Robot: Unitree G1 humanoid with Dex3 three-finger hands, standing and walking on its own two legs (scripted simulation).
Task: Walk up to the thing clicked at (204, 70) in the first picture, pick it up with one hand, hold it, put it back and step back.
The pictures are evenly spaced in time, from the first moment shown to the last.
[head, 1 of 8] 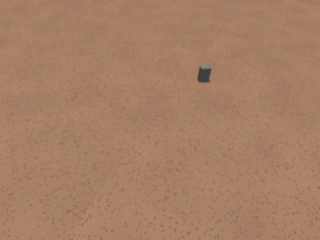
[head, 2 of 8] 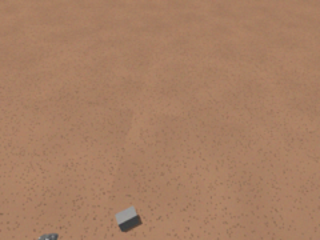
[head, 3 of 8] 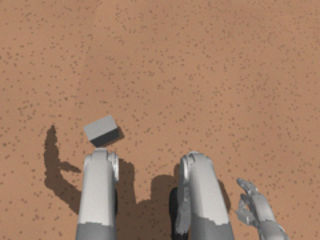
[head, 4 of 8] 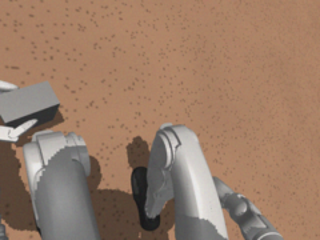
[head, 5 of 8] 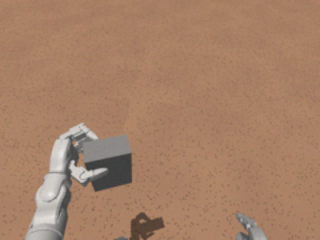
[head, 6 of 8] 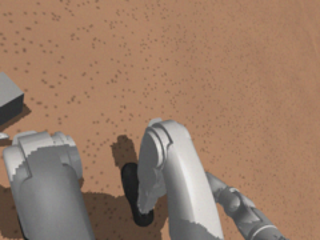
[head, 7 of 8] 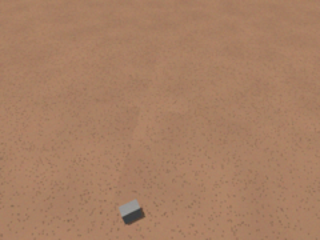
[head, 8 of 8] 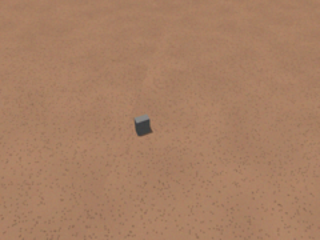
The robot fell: no
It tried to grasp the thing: yes
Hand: left
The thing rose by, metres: 0.66
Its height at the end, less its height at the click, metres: +0.00
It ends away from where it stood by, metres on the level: 0.02
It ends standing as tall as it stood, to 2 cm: yes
